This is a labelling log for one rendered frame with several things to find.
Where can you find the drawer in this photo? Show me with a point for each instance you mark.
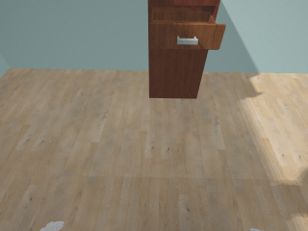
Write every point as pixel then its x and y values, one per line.
pixel 166 26

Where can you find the cabinet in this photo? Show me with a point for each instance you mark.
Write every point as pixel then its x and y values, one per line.
pixel 177 73

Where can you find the handle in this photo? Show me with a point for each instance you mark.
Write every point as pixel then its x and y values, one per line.
pixel 188 41

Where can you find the robot left hand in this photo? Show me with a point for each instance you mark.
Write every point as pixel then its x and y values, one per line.
pixel 53 226

